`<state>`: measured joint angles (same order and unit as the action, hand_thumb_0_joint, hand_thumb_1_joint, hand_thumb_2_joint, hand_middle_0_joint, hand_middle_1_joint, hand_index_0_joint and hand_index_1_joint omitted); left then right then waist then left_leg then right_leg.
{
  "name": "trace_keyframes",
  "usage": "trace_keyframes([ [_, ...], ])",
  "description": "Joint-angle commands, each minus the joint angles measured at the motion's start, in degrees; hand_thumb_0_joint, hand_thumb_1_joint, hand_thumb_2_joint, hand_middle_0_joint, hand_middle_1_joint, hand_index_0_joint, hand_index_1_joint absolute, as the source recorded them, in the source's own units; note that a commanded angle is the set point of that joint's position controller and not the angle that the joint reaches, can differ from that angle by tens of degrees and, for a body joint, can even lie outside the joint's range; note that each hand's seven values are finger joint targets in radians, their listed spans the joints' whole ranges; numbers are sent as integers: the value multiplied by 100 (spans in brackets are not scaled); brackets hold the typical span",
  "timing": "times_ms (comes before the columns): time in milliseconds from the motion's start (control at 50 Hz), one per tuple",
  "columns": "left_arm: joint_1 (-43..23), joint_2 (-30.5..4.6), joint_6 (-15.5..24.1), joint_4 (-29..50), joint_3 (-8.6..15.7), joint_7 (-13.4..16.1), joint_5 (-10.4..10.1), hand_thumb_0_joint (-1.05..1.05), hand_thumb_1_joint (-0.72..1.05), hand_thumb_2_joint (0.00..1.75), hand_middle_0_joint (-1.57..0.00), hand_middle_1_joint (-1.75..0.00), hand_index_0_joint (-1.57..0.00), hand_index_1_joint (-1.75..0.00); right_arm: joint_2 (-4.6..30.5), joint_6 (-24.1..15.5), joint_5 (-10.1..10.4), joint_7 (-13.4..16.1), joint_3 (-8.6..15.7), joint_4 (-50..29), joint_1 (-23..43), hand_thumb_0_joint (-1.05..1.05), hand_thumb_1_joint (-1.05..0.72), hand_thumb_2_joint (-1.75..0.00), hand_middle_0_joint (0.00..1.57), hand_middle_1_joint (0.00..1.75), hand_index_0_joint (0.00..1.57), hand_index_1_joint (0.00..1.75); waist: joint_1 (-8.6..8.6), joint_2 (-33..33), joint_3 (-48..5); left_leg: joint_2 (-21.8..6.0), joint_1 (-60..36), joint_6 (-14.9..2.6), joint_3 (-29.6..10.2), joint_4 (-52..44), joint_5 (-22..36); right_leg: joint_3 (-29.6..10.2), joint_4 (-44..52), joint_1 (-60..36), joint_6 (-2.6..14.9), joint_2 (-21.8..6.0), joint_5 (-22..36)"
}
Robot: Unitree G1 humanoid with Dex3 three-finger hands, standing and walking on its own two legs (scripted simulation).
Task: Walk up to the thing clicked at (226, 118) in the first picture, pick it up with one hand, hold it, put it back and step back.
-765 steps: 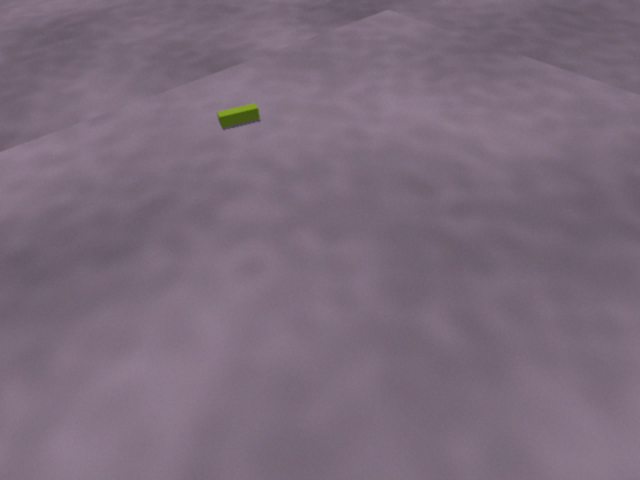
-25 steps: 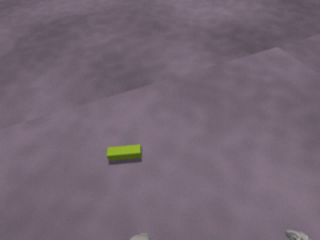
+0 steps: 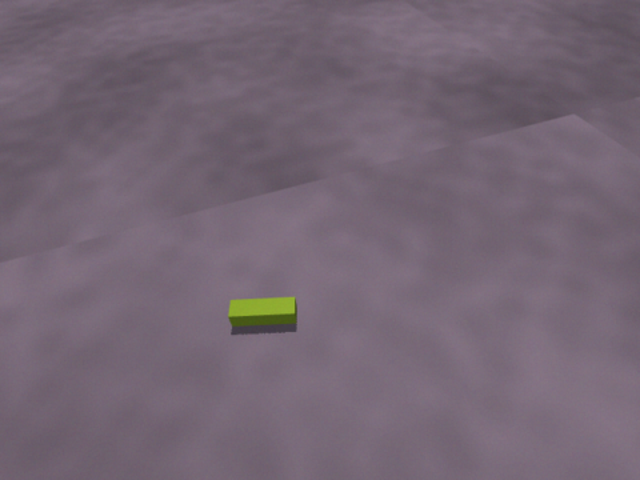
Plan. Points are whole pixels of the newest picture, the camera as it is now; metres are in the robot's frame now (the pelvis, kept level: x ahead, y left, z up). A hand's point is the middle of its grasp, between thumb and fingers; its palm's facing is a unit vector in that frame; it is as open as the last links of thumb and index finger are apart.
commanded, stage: walk up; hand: left
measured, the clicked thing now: (263, 311) +0.80 +0.26 -0.73
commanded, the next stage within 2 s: stand in 0.56 s
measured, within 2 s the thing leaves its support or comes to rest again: neither
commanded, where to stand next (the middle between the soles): +0.39 +0.00 m, yaw +0 degrees
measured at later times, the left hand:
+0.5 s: hand out of the picture +0.11 +0.27 -0.14, palm faces +0.03 -0.93 -0.36, open 7.4 cm
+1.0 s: hand out of the picture +0.09 +0.25 -0.14, palm faces -0.02 -0.94 -0.34, open 7.4 cm
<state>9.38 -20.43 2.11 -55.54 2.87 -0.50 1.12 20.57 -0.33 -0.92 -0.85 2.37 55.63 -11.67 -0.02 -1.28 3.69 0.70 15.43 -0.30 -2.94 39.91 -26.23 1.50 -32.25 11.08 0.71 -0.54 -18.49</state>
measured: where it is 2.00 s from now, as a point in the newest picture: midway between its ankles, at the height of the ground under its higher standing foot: outside the picture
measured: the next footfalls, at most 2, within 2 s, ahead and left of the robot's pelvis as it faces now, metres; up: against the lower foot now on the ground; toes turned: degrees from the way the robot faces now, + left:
left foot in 1.82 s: +0.17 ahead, +0.15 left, +0.00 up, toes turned +4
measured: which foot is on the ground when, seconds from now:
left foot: down 0.00-1.00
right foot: down 0.00-1.00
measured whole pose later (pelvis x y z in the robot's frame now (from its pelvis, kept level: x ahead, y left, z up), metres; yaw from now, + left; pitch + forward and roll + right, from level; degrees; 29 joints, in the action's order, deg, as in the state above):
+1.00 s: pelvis +0.01 +0.00 +0.02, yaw +0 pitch -2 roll +0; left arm 4.9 -19.5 0.8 -65.7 0.4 -0.6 0.3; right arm 20.0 -0.9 -0.7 -0.9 0.7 65.5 -5.2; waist -0.5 -0.4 3.5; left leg -0.5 6.9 0.8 -0.9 18.2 -9.0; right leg 0.5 -18.2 4.5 -0.2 -0.4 -11.5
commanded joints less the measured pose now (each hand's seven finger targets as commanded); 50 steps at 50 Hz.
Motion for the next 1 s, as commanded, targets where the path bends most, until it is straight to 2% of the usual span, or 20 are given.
trace_keyframes([
  [0,-657,-1528,135,439,295,103,8,0,90,90,-20,-30,-20,-30,962,-228,8,77,250,-175,-253,0,-90,-90,20,30,20,30,-212,954,-135,-227,-307,-83,36,-1314,1023,-1099,925,211,700,-1315,1414],
  [20,-669,-1360,93,440,239,79,-43,0,90,90,-20,-30,-20,-30,1040,-263,-42,83,287,-114,-306,0,-90,-90,20,30,20,30,-208,699,-270,-284,-725,-107,-240,-1641,1873,-752,515,344,409,-945,1707],
  [40,-504,-1167,60,465,178,64,-77,0,90,90,-20,-30,-20,-30,1231,-292,-96,102,332,-169,-177,0,-90,-90,20,30,20,30,-109,239,-415,-797,-984,-301,-908,-1921,2411,-395,7,531,151,-550,1574],
  [60,-352,-1018,28,393,151,49,-136,0,90,90,-20,-30,-20,-30,1413,-320,-79,95,341,-258,143,0,-90,-90,20,30,20,30,81,-163,-418,-1313,-724,-641,-1654,-2170,1863,-144,-194,604,-26,-99,293],
  [80,-341,-1150,9,270,202,63,-125,0,90,90,-20,-30,-20,-30,1565,-315,-21,74,359,-237,273,0,-90,-90,20,30,20,30,121,-191,-350,-1530,-378,-951,-1647,-2057,1761,-124,-79,185,25,-56,-480],
  [100,-324,-1121,35,216,173,79,-95,0,90,90,-20,-30,-20,-30,1462,-290,-28,63,322,-218,467,0,-90,-90,20,30,20,30,176,-164,-338,-1464,-320,-871,-1467,-1993,2020,-183,228,9,63,-118,-297],
  [120,-354,-1107,62,179,172,80,-75,0,90,90,-20,-30,-20,-30,1348,-276,-25,66,275,-236,584,0,-90,-90,20,30,20,30,199,-230,-345,-1218,-270,-677,-1101,-1873,2398,-268,515,-244,92,-221,196],
  [160,-234,-1270,125,76,187,93,-88,0,90,90,-20,-30,-20,-30,1224,-266,4,101,221,-216,627,0,-90,-90,20,30,20,30,176,-372,-529,-744,-249,-323,-497,-1514,3061,-499,665,-689,158,-431,1494],
  [180,-254,-1337,125,47,190,92,-97,0,90,90,-20,-30,-20,-30,1180,-261,17,109,209,-183,589,0,-90,-90,20,30,20,30,130,-313,-556,-610,-329,-233,-334,-1423,3120,-581,624,-692,196,-520,1830],
  [220,-293,-1380,113,1,196,112,-103,0,90,90,-20,-30,-20,-30,1174,-239,39,115,213,-131,588,0,-90,-90,20,30,20,30,96,-135,-711,-617,-508,-242,-277,-1313,3259,-564,586,-757,240,-579,2149],
  [360,-478,-1346,72,-86,133,132,-83,0,90,90,-20,-30,-20,-30,1164,-170,21,106,235,-22,856,0,-90,-90,20,30,20,30,55,97,-607,-629,-662,-309,-273,-1421,2745,-557,748,-498,220,-581,1782],
  [460,-475,-1343,76,-180,158,143,-81,0,90,90,-20,-30,-20,-30,1101,-162,44,102,186,48,917,0,-90,-90,20,30,20,30,72,212,-752,-630,-695,-298,-193,-1344,3198,-539,720,-784,191,-606,2316],
  [520,-499,-1361,61,-188,149,142,-72,0,90,90,-20,-30,-20,-30,1076,-142,31,90,158,34,1068,0,-90,-90,20,30,20,30,107,186,-590,-596,-675,-264,-184,-1440,2860,-586,845,-650,176,-627,2073],
  [540,-655,-1159,19,-308,25,135,-82,0,90,90,-20,-30,-20,-30,1084,-146,80,106,110,134,1040,0,-90,-90,20,30,20,30,-37,116,-452,-722,-937,-217,-352,-1774,3153,-635,1112,-313,101,-666,2170],
  [620,-645,-1176,-11,-390,-1,137,-98,0,90,90,-20,-30,-20,-30,1173,-165,63,126,90,292,1044,0,-90,-90,20,30,20,30,4,-11,-649,-801,-1183,-164,-323,-1885,3681,-535,1278,-688,4,-624,2334],
  [700,-658,-1172,5,-520,-17,117,-102,0,90,90,-20,-30,-20,-30,1155,-175,86,132,69,376,1127,0,-90,-90,20,30,20,30,33,53,-766,-799,-1270,-129,-291,-2076,3409,-551,1436,-830,10,-656,2180],
  [780,-664,-1193,1,-625,-35,108,-79,0,90,90,-20,-30,-20,-30,1106,-162,75,112,38,461,1176,0,-90,-90,20,30,20,30,43,103,-500,-757,-1082,-93,-302,-2331,2595,-576,1687,-650,-6,-655,1465],
  [800,-750,-1233,-4,-612,-25,106,-57,0,90,90,-20,-30,-20,-30,1104,-166,76,117,40,482,1089,0,-90,-90,20,30,20,30,-14,172,-581,-778,-1057,-88,-300,-2350,2656,-576,1648,-766,17,-670,1529],
  [840,-689,-1179,-3,-646,-37,91,-74,0,90,90,-20,-30,-20,-30,1144,-177,68,103,37,533,1113,0,-90,-90,20,30,20,30,24,62,-462,-749,-1049,-72,-310,-2440,2263,-597,1763,-574,4,-649,1200],
  [980,-690,-1172,-17,-694,-29,71,-64,0,90,90,-20,-30,-20,-30,1154,-184,36,92,25,648,948,0,-90,-90,20,30,20,30,7,35,-328,-753,-742,-42,-381,-2639,1640,-618,1786,-529,17,-633,761],
])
